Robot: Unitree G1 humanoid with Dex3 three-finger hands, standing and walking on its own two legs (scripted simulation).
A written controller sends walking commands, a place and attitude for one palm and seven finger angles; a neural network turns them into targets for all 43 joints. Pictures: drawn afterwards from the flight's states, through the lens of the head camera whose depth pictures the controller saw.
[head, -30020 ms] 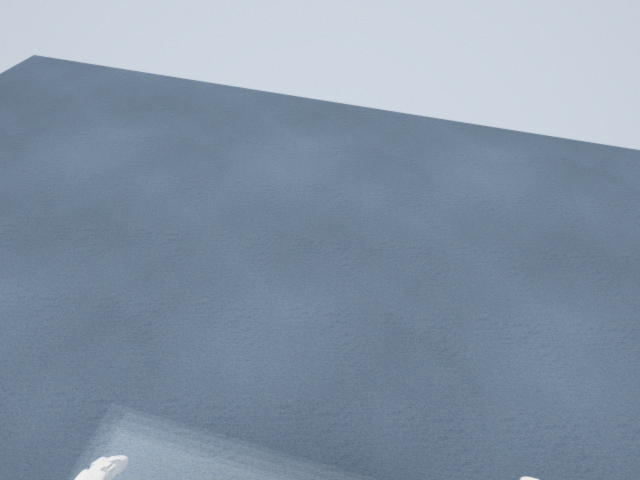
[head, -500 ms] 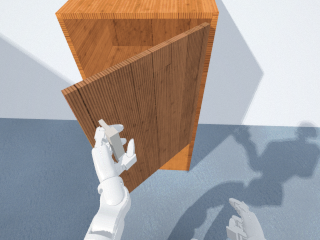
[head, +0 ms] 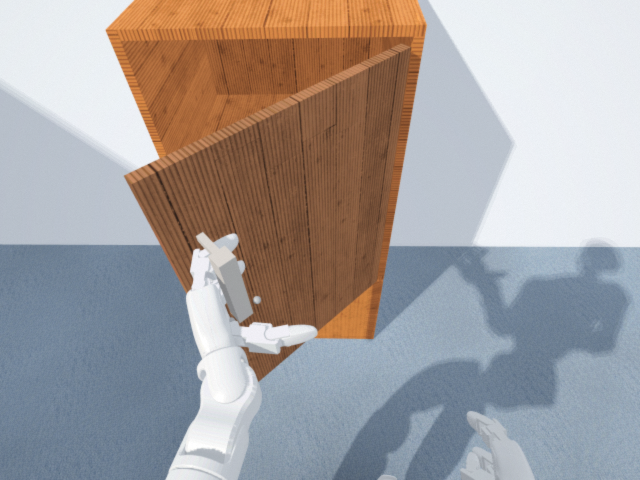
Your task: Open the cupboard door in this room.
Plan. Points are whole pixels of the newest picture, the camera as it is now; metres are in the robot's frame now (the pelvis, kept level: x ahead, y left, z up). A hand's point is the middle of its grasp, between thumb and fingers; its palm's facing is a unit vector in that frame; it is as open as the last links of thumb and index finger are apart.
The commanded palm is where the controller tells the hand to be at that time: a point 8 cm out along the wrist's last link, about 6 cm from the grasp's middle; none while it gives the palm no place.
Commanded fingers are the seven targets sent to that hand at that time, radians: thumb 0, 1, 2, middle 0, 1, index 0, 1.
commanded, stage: open thumb and fingers to let go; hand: left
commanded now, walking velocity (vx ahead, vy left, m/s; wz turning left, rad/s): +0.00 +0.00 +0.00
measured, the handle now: (223, 277) +0.35 +0.14 +0.06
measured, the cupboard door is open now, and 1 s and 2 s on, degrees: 44 44 44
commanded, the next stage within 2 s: slide the hand sideways off the handle in 0.08 s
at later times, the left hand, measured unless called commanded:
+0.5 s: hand (233, 321) +0.29 +0.12 +0.07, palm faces -0.10 -0.99 +0.06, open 16.0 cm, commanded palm +0.26 +0.18 +0.06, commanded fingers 0.00 -0.50 0.30 -0.15 -0.30 -0.15 -0.30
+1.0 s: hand (198, 358) +0.25 +0.15 +0.06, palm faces -0.01 -1.00 -0.03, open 16.2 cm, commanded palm +0.21 +0.21 +0.06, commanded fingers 0.00 -0.50 0.30 -0.15 -0.30 -0.15 -0.30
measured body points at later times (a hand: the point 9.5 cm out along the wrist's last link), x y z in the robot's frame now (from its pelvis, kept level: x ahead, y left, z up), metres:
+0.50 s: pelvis +0.00 +0.04 +0.00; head +0.03 +0.03 +0.45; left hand +0.29 +0.17 +0.07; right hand +0.17 -0.18 -0.09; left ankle -0.01 +0.13 -0.70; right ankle +0.07 -0.07 -0.70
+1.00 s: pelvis +0.02 +0.04 -0.01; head +0.06 +0.03 +0.44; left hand +0.24 +0.21 +0.06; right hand +0.21 -0.18 -0.09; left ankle -0.01 +0.13 -0.70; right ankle +0.07 -0.07 -0.70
